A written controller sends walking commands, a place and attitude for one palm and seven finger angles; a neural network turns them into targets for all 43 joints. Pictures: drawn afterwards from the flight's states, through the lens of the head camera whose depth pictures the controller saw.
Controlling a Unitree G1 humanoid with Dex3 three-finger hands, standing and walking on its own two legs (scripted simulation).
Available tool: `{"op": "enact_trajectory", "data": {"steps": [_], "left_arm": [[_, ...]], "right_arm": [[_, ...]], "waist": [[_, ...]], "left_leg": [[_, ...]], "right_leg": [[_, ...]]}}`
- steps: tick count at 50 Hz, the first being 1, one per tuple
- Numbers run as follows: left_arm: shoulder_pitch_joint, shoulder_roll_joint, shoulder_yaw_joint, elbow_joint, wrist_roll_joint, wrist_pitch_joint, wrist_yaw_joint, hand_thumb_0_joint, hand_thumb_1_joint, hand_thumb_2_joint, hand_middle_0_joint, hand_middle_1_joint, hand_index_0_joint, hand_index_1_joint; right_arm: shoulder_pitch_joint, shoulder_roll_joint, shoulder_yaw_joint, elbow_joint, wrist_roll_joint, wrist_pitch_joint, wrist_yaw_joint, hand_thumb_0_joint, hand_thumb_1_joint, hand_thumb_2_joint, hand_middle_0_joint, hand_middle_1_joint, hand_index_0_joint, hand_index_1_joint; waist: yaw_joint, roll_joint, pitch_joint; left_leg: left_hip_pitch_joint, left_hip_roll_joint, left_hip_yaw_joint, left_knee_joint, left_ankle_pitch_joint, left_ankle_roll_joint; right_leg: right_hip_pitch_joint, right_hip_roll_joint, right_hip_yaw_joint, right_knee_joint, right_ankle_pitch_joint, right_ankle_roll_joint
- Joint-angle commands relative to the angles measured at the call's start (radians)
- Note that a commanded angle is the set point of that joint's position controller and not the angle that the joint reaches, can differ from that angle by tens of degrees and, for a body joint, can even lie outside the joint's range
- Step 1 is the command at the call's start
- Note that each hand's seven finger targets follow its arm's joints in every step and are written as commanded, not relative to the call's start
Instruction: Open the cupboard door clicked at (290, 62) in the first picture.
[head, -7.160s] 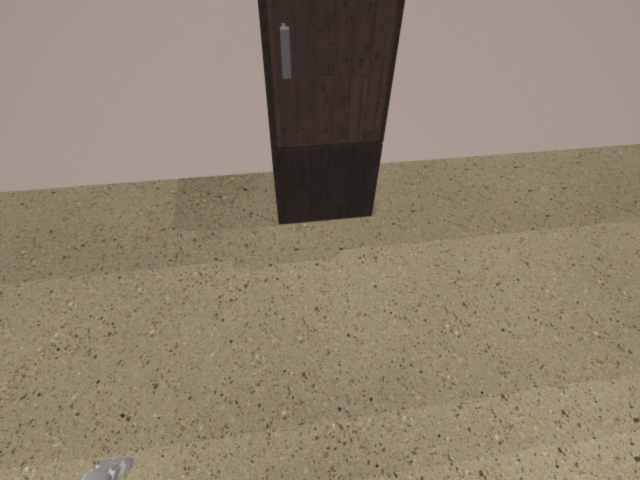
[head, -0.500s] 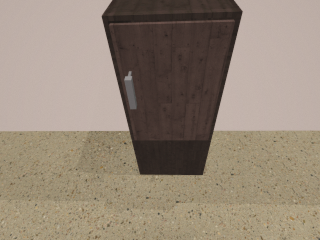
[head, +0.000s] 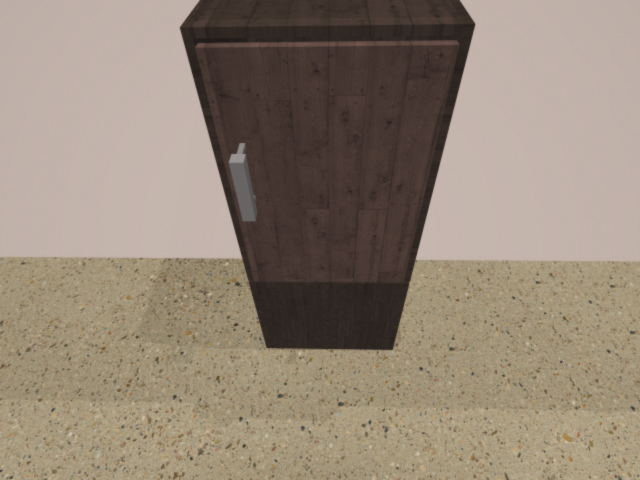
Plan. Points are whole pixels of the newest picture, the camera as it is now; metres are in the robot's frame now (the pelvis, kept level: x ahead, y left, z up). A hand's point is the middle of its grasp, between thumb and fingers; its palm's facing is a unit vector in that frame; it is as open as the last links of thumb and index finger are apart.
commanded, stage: look again from close up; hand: left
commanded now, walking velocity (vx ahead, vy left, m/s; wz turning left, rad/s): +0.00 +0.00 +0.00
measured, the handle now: (246, 182) +0.62 +0.17 +0.01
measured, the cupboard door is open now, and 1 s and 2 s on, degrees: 0 0 0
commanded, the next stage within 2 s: raise the hand with hooked fingers in 0.28 s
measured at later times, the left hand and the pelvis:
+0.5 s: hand (194, 464) +0.16 +0.18 -0.09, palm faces +0.27 -0.95 -0.18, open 7.4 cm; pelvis +0.04 -0.02 +0.00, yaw +2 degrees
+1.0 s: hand (174, 425) +0.19 +0.19 -0.02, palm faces +0.05 -0.99 -0.09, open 9.8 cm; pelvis +0.00 -0.01 -0.10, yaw +5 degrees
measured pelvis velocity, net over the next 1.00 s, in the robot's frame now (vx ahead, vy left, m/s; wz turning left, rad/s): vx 0.00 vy -0.01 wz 0.08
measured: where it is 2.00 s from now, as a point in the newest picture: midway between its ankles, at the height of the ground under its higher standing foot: outside the picture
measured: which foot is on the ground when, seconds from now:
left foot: down 0.00-1.00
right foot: down 0.00-1.00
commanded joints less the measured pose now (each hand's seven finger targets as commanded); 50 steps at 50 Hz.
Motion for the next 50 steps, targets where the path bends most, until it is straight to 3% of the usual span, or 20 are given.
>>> {"op": "enact_trajectory", "data": {"steps": [1, 18, 19, 20, 21, 22, 23, 24, 25, 26, 27, 28, 30, 33, 36, 38, 41, 42, 47, 50], "left_arm": [[0.032, 0.096, 0.017, -0.030, -0.002, -0.029, 0.006, 0.000, 0.900, 0.900, -0.200, -0.300, -0.200, -0.300], [0.023, 0.114, 0.015, -0.012, -0.003, -0.035, 0.014, 0.000, 0.900, 0.900, -0.200, -0.300, -0.200, -0.300], [0.149, 0.136, 0.026, 0.035, -0.002, -0.040, 0.059, 0.000, 0.900, 0.900, -0.200, -0.300, -0.200, -0.300], [-0.677, 0.378, 0.140, -1.460, -0.220, -0.271, 0.036, 0.000, 0.877, 0.890, -0.202, -0.315, -0.202, -0.315], [-0.225, 0.302, 0.149, -1.209, -0.144, -0.219, 0.068, 0.000, 0.853, 0.880, -0.203, -0.330, -0.203, -0.330], [-0.175, 0.215, 0.096, -1.134, -0.176, -0.183, 0.107, 0.000, 0.830, 0.870, -0.205, -0.345, -0.205, -0.345], [0.117, -0.010, -0.001, -0.892, -0.188, -0.111, 0.092, 0.000, 0.807, 0.860, -0.207, -0.360, -0.207, -0.360], [-0.060, 0.049, 0.036, -1.055, -0.223, -0.155, 0.071, 0.000, 0.783, 0.850, -0.208, -0.375, -0.208, -0.375], [-0.066, 0.119, 0.107, -1.033, -0.217, -0.209, 0.047, 0.000, 0.760, 0.840, -0.210, -0.390, -0.210, -0.390], [0.021, 0.094, 0.125, -0.912, -0.218, -0.265, 0.011, 0.000, 0.737, 0.830, -0.212, -0.405, -0.212, -0.405], [0.182, 0.074, 0.147, -0.792, -0.232, -0.314, -0.039, 0.000, 0.713, 0.820, -0.213, -0.420, -0.213, -0.420], [0.254, 0.025, 0.126, -0.770, -0.250, -0.381, -0.095, 0.000, 0.690, 0.810, -0.215, -0.435, -0.215, -0.435], [0.360, 0.008, 0.131, -0.825, -0.283, -0.530, -0.213, 0.000, 0.643, 0.790, -0.218, -0.465, -0.218, -0.465], [0.368, 0.093, 0.178, -0.864, -0.272, -0.663, -0.384, 0.000, 0.573, 0.760, -0.223, -0.510, -0.223, -0.510], [0.274, 0.172, 0.254, -1.023, -0.284, -0.630, -0.405, 0.000, 0.503, 0.730, -0.228, -0.555, -0.228, -0.555], [0.114, 0.198, 0.275, -1.165, -0.312, -0.612, -0.380, 0.000, 0.457, 0.710, -0.232, -0.585, -0.232, -0.585], [0.002, 0.195, 0.263, -1.394, -0.314, -0.652, -0.307, 0.000, 0.387, 0.680, -0.237, -0.630, -0.237, -0.630], [-0.089, 0.203, 0.231, -1.480, -0.311, -0.666, -0.302, 0.000, 0.363, 0.670, -0.238, -0.645, -0.238, -0.645], [-0.091, 0.160, 0.107, -1.369, -0.281, -0.600, -0.365, 0.000, 0.247, 0.620, -0.247, -0.720, -0.247, -0.720], [0.027, 0.222, 0.183, -1.195, -0.280, -0.439, -0.410, 0.000, 0.177, 0.590, -0.252, -0.765, -0.252, -0.765]], "right_arm": [[0.055, -0.085, -0.008, -0.029, 0.005, -0.028, -0.005, 0.000, -0.900, -0.900, 0.200, 0.300, 0.200, 0.300], [0.018, -0.094, -0.004, 0.001, 0.009, -0.033, -0.015, 0.000, -0.900, -0.900, 0.200, 0.300, 0.200, 0.300], [-0.113, -0.125, -0.021, -0.059, 0.026, -0.025, -0.004, 0.000, -0.900, -0.900, 0.200, 0.300, 0.200, 0.300], [-0.126, -0.296, -0.029, -0.431, 0.070, -0.166, -0.052, 0.000, -0.900, -0.900, 0.200, 0.300, 0.200, 0.300], [-0.215, -0.202, -0.010, -0.381, 0.055, -0.249, -0.088, 0.000, -0.900, -0.900, 0.200, 0.300, 0.200, 0.300], [-0.206, -0.215, -0.019, -0.338, 0.062, -0.276, -0.093, 0.000, -0.900, -0.900, 0.200, 0.300, 0.200, 0.300], [-0.162, -0.153, -0.013, -0.323, 0.067, -0.277, -0.083, 0.000, -0.900, -0.900, 0.200, 0.300, 0.200, 0.300], [-0.187, -0.204, -0.018, -0.405, 0.071, -0.295, -0.071, 0.000, -0.900, -0.900, 0.200, 0.300, 0.200, 0.300], [-0.171, -0.222, -0.042, -0.422, 0.056, -0.305, -0.068, 0.000, -0.900, -0.900, 0.200, 0.300, 0.200, 0.300], [-0.170, -0.219, -0.056, -0.437, 0.042, -0.313, -0.063, 0.000, -0.900, -0.900, 0.200, 0.300, 0.200, 0.300], [-0.178, -0.219, -0.065, -0.472, 0.044, -0.315, -0.046, 0.000, -0.900, -0.900, 0.200, 0.300, 0.200, 0.300], [-0.181, -0.211, -0.064, -0.506, 0.037, -0.316, -0.029, 0.000, -0.900, -0.900, 0.200, 0.300, 0.200, 0.300], [-0.215, -0.213, -0.082, -0.573, 0.025, -0.323, 0.003, 0.000, -0.900, -0.900, 0.200, 0.300, 0.200, 0.300], [-0.236, -0.229, -0.100, -0.646, 0.025, -0.310, 0.050, 0.000, -0.900, -0.900, 0.200, 0.300, 0.200, 0.300], [-0.260, -0.217, -0.099, -0.717, 0.035, -0.274, 0.035, 0.000, -0.900, -0.900, 0.200, 0.300, 0.200, 0.300], [-0.249, -0.215, -0.095, -0.751, 0.034, -0.258, 0.023, 0.000, -0.900, -0.900, 0.200, 0.300, 0.200, 0.300], [-0.185, -0.193, -0.085, -0.733, 0.026, -0.252, 0.009, 0.000, -0.900, -0.900, 0.200, 0.300, 0.200, 0.300], [-0.172, -0.208, -0.074, -0.727, 0.019, -0.249, 0.002, 0.000, -0.900, -0.900, 0.200, 0.300, 0.200, 0.300], [-0.159, -0.231, -0.046, -0.685, 0.033, -0.260, -0.021, 0.000, -0.900, -0.900, 0.200, 0.300, 0.200, 0.300], [-0.154, -0.233, -0.046, -0.699, 0.060, -0.247, -0.033, 0.000, -0.900, -0.900, 0.200, 0.300, 0.200, 0.300]], "waist": [[0.001, -0.035, 0.047], [0.004, -0.031, 0.035], [0.070, -0.147, 0.043], [-0.082, 0.042, -0.425], [0.030, 0.221, -0.352], [0.001, 0.228, -0.243], [-0.007, 0.084, -0.107], [-0.031, 0.033, 0.011], [-0.043, -0.079, 0.000], [-0.028, -0.213, 0.045], [0.017, -0.254, 0.064], [0.037, -0.346, 0.033], [0.074, -0.329, -0.070], [0.078, -0.086, -0.209], [0.089, -0.091, -0.326], [0.065, 0.016, -0.321], [0.020, 0.143, -0.380], [-0.019, 0.097, -0.385], [-0.075, 0.083, -0.307], [-0.035, -0.036, -0.321]], "left_leg": [[-0.049, 0.107, -0.128, -0.118, -0.065, 0.012], [0.030, 0.121, -0.097, -0.106, 0.099, -0.002], [-0.043, 0.135, -0.031, 0.117, -0.036, -0.032], [0.157, -0.001, -0.075, -0.033, 0.117, 0.013], [0.161, 0.006, -0.030, -0.033, 0.184, 0.026], [0.090, 0.013, -0.042, -0.028, 0.100, -0.003], [0.013, 0.027, -0.062, -0.029, 0.054, 0.003], [-0.041, 0.019, -0.099, 0.007, 0.007, 0.007], [-0.080, 0.012, -0.084, 0.062, -0.032, 0.009], [-0.171, 0.009, -0.083, 0.113, -0.065, 0.007], [-0.254, 0.002, -0.086, 0.167, -0.083, -0.001], [-0.331, -0.007, -0.087, 0.219, -0.088, -0.010], [-0.422, -0.024, -0.070, 0.322, -0.077, -0.026], [-0.470, -0.043, -0.046, 0.459, 0.010, -0.039], [-0.576, -0.046, -0.026, 0.526, -0.014, -0.019], [-0.579, -0.041, -0.039, 0.558, -0.045, -0.013], [-0.484, -0.007, -0.074, 0.587, 0.006, 0.001], [-0.479, 0.004, -0.095, 0.614, 0.016, 0.009], [-0.513, 0.026, -0.134, 0.615, -0.065, 0.014], [-0.587, 0.017, -0.130, 0.561, -0.156, 0.011]], "right_leg": [[0.026, -0.106, 0.163, -0.142, -0.106, -0.021], [0.112, -0.111, 0.140, -0.125, 0.164, -0.023], [0.146, -0.183, 0.198, -0.133, 0.494, 0.068], [0.212, -0.091, 0.149, -0.045, 0.267, 0.016], [0.209, -0.031, 0.094, -0.030, 0.124, -0.019], [0.124, -0.030, 0.047, -0.041, 0.011, -0.015], [0.050, -0.021, 0.004, -0.044, -0.019, 0.003], [-0.037, -0.028, 0.001, -0.043, -0.056, 0.016], [-0.102, -0.034, -0.001, -0.049, -0.150, 0.025], [-0.164, -0.034, -0.010, -0.029, -0.226, 0.036], [-0.188, -0.042, 0.013, 0.005, -0.270, 0.033], [-0.202, -0.043, 0.021, 0.068, -0.256, 0.036], [-0.174, -0.048, 0.045, 0.191, -0.112, 0.037], [-0.159, -0.065, 0.077, 0.360, 0.155, 0.013], [-0.172, -0.072, 0.137, 0.404, 0.115, 0.030], [-0.254, -0.055, 0.150, 0.408, -0.025, 0.019], [-0.346, -0.019, 0.072, 0.459, -0.014, 0.002], [-0.388, -0.004, 0.065, 0.484, -0.005, 0.001], [-0.499, 0.018, 0.007, 0.478, -0.128, -0.001], [-0.412, 0.009, 0.012, 0.408, -0.243, 0.018]]}}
